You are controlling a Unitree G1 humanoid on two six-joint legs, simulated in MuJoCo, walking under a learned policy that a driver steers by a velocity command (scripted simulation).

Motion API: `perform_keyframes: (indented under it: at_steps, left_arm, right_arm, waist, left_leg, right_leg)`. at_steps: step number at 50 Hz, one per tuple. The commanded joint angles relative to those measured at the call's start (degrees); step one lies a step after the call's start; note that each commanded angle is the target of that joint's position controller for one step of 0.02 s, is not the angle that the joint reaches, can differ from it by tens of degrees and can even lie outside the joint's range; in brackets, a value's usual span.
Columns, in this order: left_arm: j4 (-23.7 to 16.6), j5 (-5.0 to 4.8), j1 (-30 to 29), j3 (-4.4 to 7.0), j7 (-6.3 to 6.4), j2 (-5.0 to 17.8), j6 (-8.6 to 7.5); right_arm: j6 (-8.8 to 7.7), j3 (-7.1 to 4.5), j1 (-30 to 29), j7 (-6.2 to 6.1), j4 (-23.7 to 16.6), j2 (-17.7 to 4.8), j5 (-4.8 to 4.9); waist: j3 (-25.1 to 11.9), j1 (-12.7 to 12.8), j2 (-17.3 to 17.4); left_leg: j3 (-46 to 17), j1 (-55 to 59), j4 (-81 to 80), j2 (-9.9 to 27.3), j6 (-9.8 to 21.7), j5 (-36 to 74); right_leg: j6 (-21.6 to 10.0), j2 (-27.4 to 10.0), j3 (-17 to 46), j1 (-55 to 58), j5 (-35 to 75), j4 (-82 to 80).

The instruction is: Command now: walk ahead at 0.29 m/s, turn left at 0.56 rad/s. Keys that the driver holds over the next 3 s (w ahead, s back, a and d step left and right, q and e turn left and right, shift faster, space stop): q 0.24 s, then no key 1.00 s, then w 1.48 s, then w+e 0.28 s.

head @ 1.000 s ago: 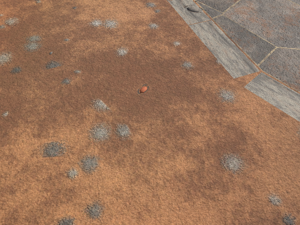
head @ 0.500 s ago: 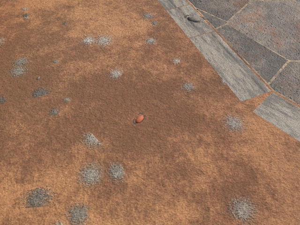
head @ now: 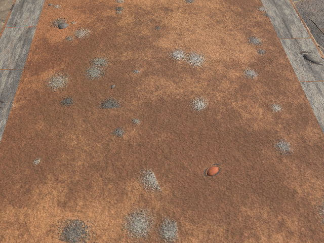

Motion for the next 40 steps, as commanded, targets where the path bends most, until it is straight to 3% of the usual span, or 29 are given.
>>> perform_keyframes:
  at_steps: [1,2,3,4,5,6,9,14,19,25,27,29,30,31,32,33,34,36,38,40]
  left_arm:
    - [-8.8,-0.51,-1.1,1.55,-0.46,8.3,-0.68]
    - [-10.0,-0.97,-4.4,0.99,-0.36,6.3,-0.83]
    - [-9.6,-0.52,-4.7,0.95,-0.18,6.4,-0.89]
    - [-10.0,0.7,-5.8,1.32,-0.17,7.2,-0.12]
    - [-9.8,1.76,-4.4,1.41,-0.29,7.2,1.08]
    - [-10.0,2.04,-3.6,1.46,-0.39,6.8,2.27]
    - [-11.2,1.59,-4.4,1.16,-0.59,6.0,3.88]
    - [-14.3,1.29,-11.3,1.37,-0.44,8.1,5.16]
    - [-15.4,0.85,-14.6,1.17,-0.17,8.4,5.65]
    - [-15.5,-0.05,-14.5,0.54,0.13,7.8,5.39]
    - [-15.1,-0.45,-13.5,0.31,0.48,7.6,5.26]
    - [-13.8,-0.49,-10.1,-0.03,0.78,6.7,4.87]
    - [-13.2,0.13,-8.5,-0.12,1.01,7.2,4.18]
    - [-13.6,1.26,-8.3,0.18,1.39,10.9,3.42]
    - [-14.6,0.51,-12.4,-0.02,0.83,12.6,3.43]
    - [-14.2,0.21,-12.5,-0.5,0.26,10.5,3.32]
    - [-14.0,0.4,-13.6,-1.14,-0.14,9.1,3.06]
    - [-13.4,0.56,-14.7,-1.41,-0.07,9.5,3.15]
    - [-12.6,0.15,-12.3,-1.2,-0.16,10.4,3.11]
    - [-11.5,-0.15,-12.0,-1.14,-0.28,10.4,3.17]
  right_arm:
    - [0.8,-5.02,19.9,-1.61,0.3,-17.4,2.23]
    - [1.03,-4.36,15.8,-2.23,0.1,-15.1,2.43]
    - [1.1,-3.38,12.4,-2.37,-0.1,-11.2,2.96]
    - [1.13,-2.74,10.4,-2.69,-0.3,-9.1,3.3]
    - [1.14,-2.21,8.8,-2.88,-1.0,-7.9,3.36]
    - [0.88,-2.05,9.1,-2.72,-1.1,-8.1,3.08]
    - [0.27,-2.78,11.1,-2.26,-1.5,-11.4,2.31]
    - [1.4,-2.72,14.4,-2.76,-2.4,-11.7,2.46]
    - [1.86,-2.12,16.7,-3.15,-2.6,-11.0,1.81]
    - [2.19,-1.16,16.0,-3.15,-2.5,-10.7,1.09]
    - [2.45,-0.81,14.7,-3.2,-2.4,-10.6,1.17]
    - [2.79,-0.38,12.4,-3.48,-2.3,-10.5,1.95]
    - [2.67,0.09,12.3,-3.64,-2.5,-9.4,2.37]
    - [2.31,1.01,14.7,-3.6,-2.9,-6.3,2.47]
    - [2.85,0.94,18.3,-3.73,-1.4,-5.9,2.99]
    - [3.49,0.84,17.2,-3.89,-0.3,-7.7,2.12]
    - [3.75,0.78,15.2,-3.74,-0.1,-7.7,2.08]
    - [3.85,1.05,12.6,-3.08,0.3,-7.5,2.09]
    - [3.57,1.23,11.5,-2.88,1.2,-8.6,1.77]
    - [3.37,1.34,12.6,-2.93,3.6,-8.2,2.27]
  waist:
    - [-23.3,-7.1,1.7]
    - [-16.6,-5.6,1.2]
    - [-9.4,-3.5,-1.5]
    - [-6.3,-1.8,-1.5]
    - [-5.9,-0.2,-1.1]
    - [-6.6,0.4,-0.7]
    - [-9.1,0.8,0.3]
    - [-9.3,-1.7,3.5]
    - [-7.6,-3.2,4.4]
    - [-6.2,-3.4,5.0]
    - [-5.9,-3.0,5.3]
    - [-5.3,-0.5,4.4]
    - [-5.6,-0.1,2.7]
    - [-7.5,-2.2,-5.3]
    - [-6.4,-4.8,-9.9]
    - [-7.1,-3.3,-9.9]
    - [-6.0,-3.3,-9.1]
    - [-5.2,-3.6,-9.5]
    - [-5.2,-2.0,-7.3]
    - [-3.1,-2.1,-3.6]
  left_leg:
    - [-37.0,41.0,-8.0,25.0,18.0,53.1]
    - [-30.4,34.9,-9.5,23.8,16.2,49.8]
    - [-26.0,26.2,-12.2,20.1,12.5,44.8]
    - [-23.1,21.4,-13.7,16.5,9.6,40.3]
    - [-20.8,17.3,-14.7,14.2,8.4,39.5]
    - [-20.0,15.6,-14.8,13.3,7.6,40.6]
    - [-19.2,15.3,-14.1,11.3,6.3,44.0]
    - [-22.2,18.8,-14.6,10.6,2.7,33.8]
    - [-25.1,22.7,-15.2,12.3,2.5,28.4]
    - [-25.6,21.5,-12.6,13.0,3.9,32.2]
    - [-26.1,20.1,-11.3,12.7,3.2,32.0]
    - [-26.2,17.6,-9.4,10.9,0.4,26.8]
    - [-26.3,13.7,-8.8,9.4,-2.5,19.0]
    - [-22.6,10.0,-4.2,5.4,-5.2,6.0]
    - [-16.9,9.4,-4.1,-1.2,-6.5,-13.3]
    - [-14.9,13.4,-3.0,-0.1,-6.9,-17.0]
    - [-15.0,15.5,-4.8,0.2,-7.0,-14.1]
    - [-15.7,18.9,-11.3,1.3,-7.4,-3.3]
    - [-17.4,20.7,-13.3,3.4,-8.2,2.6]
    - [-17.4,18.2,-13.7,4.0,-8.7,2.5]
  right_leg:
    - [1.4,4.8,15.8,-32.5,-5.7,42.4]
    - [1.2,2.2,17.4,-34.9,-1.1,40.4]
    - [1.1,0.4,17.4,-33.8,1.7,34.0]
    - [1.2,-0.7,18.0,-32.3,2.7,29.3]
    - [1.6,-0.6,17.9,-29.2,3.5,26.8]
    - [2.0,-0.2,17.8,-27.4,4.0,24.6]
    - [2.8,0.6,17.4,-27.6,7.0,20.1]
    - [3.3,0.4,18.3,-32.7,11.5,14.7]
    - [2.3,0.8,19.4,-33.2,10.8,9.0]
    - [0.3,3.5,18.3,-23.5,5.1,-1.1]
    - [-0.5,4.5,17.6,-18.1,3.8,-7.5]
    - [-1.3,5.1,16.9,-9.6,11.7,-21.9]
    - [-1.7,1.9,19.9,-2.6,21.3,-29.1]
    - [-3.7,-8.2,29.5,2.9,34.0,-30.3]
    - [-10.5,-14.5,34.0,-0.6,51.4,-27.1]
    - [-13.5,-15.1,34.1,-4.2,50.8,-26.9]
    - [-12.1,-12.1,31.7,-6.2,46.5,-27.5]
    - [-7.1,-6.2,26.9,-7.4,36.3,-27.5]
    - [-4.7,-3.6,26.2,-8.3,27.0,-28.3]
    - [-4.2,-2.3,24.9,-6.4,22.9,-29.0]
Next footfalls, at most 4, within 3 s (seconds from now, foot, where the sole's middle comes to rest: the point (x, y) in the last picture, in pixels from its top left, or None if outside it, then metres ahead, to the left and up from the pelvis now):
0.62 right None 0.20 -0.13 -0.75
1.94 right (177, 218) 0.54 -0.02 -0.75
2.50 left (126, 160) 0.80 0.21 -0.75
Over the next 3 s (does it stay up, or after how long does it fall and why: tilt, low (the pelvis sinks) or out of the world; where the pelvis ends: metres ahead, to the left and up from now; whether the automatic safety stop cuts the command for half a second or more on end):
stays up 0.93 0.16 0.01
